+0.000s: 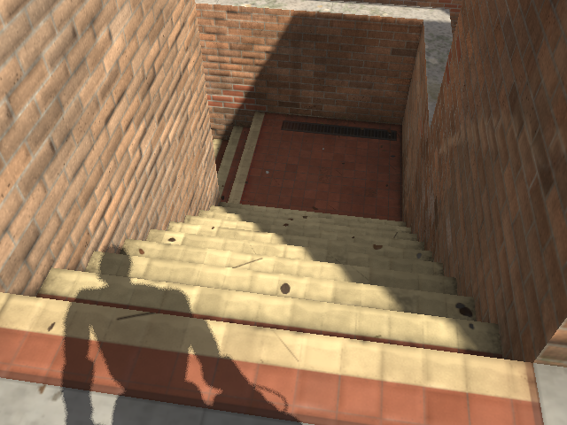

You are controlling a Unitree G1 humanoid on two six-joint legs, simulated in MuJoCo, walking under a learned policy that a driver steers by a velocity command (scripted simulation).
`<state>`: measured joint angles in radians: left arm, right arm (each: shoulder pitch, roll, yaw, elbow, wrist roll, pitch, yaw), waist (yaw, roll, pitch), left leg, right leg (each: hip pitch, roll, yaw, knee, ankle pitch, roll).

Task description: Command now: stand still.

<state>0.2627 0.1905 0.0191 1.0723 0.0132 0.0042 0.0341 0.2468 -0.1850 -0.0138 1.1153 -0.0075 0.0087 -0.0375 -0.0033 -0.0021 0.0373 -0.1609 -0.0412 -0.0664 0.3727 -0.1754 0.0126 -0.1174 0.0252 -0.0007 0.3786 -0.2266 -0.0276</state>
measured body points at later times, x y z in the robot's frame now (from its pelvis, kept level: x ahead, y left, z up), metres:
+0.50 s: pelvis +0.00 +0.00 +0.00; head +0.01 +0.00 +0.45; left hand -0.02 +0.22 -0.16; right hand -0.01 -0.22 -0.16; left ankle +0.02 +0.11 -0.75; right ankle -0.01 -0.10 -0.75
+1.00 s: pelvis +0.01 -0.01 +0.00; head +0.02 -0.02 +0.45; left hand -0.02 +0.20 -0.16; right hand -0.02 -0.23 -0.17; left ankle +0.02 +0.11 -0.75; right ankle -0.01 -0.10 -0.75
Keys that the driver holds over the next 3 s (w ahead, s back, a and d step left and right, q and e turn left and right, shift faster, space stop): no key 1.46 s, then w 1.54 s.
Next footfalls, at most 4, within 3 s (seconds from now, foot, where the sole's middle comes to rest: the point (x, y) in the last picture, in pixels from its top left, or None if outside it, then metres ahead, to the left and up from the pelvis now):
1.80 left None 0.15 0.11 -0.78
2.28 right None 0.50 -0.03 -0.78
2.80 left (255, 367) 0.67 0.10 -0.78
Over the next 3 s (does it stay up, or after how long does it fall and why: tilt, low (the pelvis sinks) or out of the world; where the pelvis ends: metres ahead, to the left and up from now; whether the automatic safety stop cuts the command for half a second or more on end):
stays up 0.65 0.04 -0.02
